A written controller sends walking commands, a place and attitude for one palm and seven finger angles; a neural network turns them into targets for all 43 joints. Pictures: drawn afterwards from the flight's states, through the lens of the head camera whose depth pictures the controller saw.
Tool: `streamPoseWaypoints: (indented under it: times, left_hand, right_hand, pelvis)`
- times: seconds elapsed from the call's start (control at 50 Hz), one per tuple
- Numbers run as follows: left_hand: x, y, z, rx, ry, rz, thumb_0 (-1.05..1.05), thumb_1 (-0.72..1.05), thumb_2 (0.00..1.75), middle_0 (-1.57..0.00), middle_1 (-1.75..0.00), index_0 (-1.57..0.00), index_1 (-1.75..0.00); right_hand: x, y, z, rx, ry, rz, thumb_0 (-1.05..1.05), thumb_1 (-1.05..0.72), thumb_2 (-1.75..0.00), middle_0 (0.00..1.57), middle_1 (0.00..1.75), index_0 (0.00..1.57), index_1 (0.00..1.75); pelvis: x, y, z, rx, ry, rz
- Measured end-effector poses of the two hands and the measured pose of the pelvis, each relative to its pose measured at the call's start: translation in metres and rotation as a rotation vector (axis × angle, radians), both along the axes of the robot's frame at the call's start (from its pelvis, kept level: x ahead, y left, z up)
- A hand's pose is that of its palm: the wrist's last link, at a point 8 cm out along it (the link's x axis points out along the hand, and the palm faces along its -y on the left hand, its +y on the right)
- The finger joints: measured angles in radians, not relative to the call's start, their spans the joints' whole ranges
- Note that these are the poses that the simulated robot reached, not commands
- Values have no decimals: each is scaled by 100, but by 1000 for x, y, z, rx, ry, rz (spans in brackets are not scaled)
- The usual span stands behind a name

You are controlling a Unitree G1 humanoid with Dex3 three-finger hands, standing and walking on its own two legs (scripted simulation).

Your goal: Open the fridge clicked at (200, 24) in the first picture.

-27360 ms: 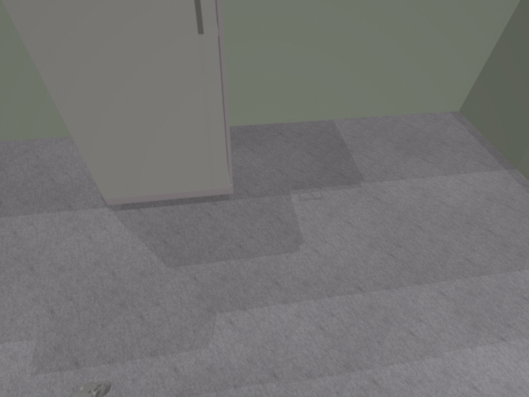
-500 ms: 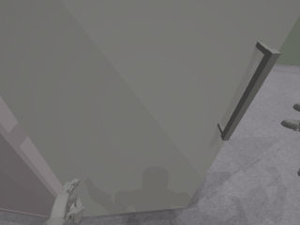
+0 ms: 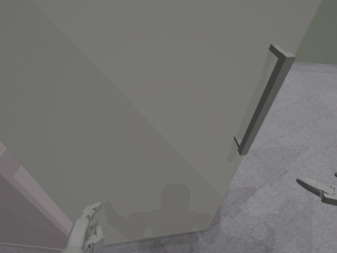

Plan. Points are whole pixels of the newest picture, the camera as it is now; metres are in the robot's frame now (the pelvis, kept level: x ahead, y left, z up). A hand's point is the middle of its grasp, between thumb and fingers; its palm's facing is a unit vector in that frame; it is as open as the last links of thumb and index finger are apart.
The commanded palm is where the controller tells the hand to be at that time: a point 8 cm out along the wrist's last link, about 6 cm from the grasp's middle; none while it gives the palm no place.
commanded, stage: draw the hand back to the body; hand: right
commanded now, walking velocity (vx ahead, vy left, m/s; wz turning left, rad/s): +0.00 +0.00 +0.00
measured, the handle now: (256, 108) +0.35 -0.19 +0.20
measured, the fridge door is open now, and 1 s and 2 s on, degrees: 77 77 77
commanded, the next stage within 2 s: step back with the hand held close in 0.80 s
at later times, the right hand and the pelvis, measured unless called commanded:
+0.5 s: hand (301, 189) +0.19 -0.24 +0.15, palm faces +0.48 +0.80 -0.37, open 8.1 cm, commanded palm +0.14 -0.27 +0.17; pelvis +0.00 +0.03 +0.00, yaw +1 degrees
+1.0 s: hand (311, 191) +0.18 -0.24 +0.16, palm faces +0.50 +0.78 -0.37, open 7.4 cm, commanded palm +0.13 -0.27 +0.17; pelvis -0.01 +0.03 +0.00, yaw +1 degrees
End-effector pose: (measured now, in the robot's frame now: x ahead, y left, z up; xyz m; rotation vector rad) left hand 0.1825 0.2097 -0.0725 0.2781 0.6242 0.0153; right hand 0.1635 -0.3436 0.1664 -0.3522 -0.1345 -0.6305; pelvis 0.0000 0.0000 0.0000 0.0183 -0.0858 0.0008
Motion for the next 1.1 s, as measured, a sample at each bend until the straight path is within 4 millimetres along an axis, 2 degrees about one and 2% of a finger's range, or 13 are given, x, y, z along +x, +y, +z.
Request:
streamPoseWaypoints:
  times: [0.1, 0.24, 0.42, 0.56, 0.74, 0.86, 0.94, 1.02, 1.1]
  left_hand:
    - [-1, 6, -5, -9, 22, 23, 2, 90, 90, -20, -30, -20, -30]
    - [1, 22, -3, -25, 2, 63, 2, 90, 90, -20, -30, -20, -30]
    - [0, 44, -1, -16, -15, 87, 2, 90, 90, -20, -30, -20, -30]
    - [-3, 51, -2, -10, -25, 86, 2, 90, 90, -20, -30, -20, -30]
    - [-9, 49, -4, -31, -36, 84, 2, 90, 90, -20, -30, -20, -30]
    - [-14, 47, -5, -34, -28, 89, 2, 90, 90, -20, -30, -20, -30]
    - [-17, 45, -5, -26, -23, 89, 2, 90, 90, -20, -30, -20, -30]
    - [-21, 42, -4, -22, -5, 83, 2, 90, 90, -20, -30, -20, -30]
    - [-31, 39, -3, -11, 15, 118, 2, 90, 90, -20, -30, -20, -30]
  right_hand:
    - [4, 11, 1, -17, 4, 2, -1, -1, -47, 23, 82, 24, 82]
    - [6, 38, 6, -58, 23, 78, 0, -26, -59, 23, 67, 23, 67]
    - [-10, 63, 0, -68, 61, 115, 1, -59, -75, 22, 48, 22, 48]
    - [-22, 75, -3, -69, 68, 116, 1, -79, -85, 21, 36, 22, 36]
    - [-27, 77, 4, -84, 39, 105, 1, -88, -89, 21, 31, 21, 31]
    - [-28, 75, 0, -74, 51, 114, 1, -89, -90, 21, 31, 21, 30]
    - [-30, 72, -2, -67, 52, 112, 2, -89, -90, 21, 30, 21, 30]
    - [-25, 64, 7, -122, 13, 123, 2, -89, -90, 21, 30, 21, 30]
    - [-19, 62, 1, -142, 39, 174, 1, -89, -90, 21, 30, 21, 30]
  pelvis:
    - [4, 3, 1, -3, -10, 4]
    - [8, 11, 2, -6, -14, 14]
    - [6, 23, 1, -8, -21, 16]
    - [1, 31, 0, -8, -32, 11]
    - [-6, 35, 0, -9, -45, 11]
    - [-9, 33, 0, -8, -48, 13]
    - [-10, 30, 1, -8, -52, 14]
    - [-13, 25, -1, 1, -3, 10]
    - [-18, 14, -3, 2, 47, 22]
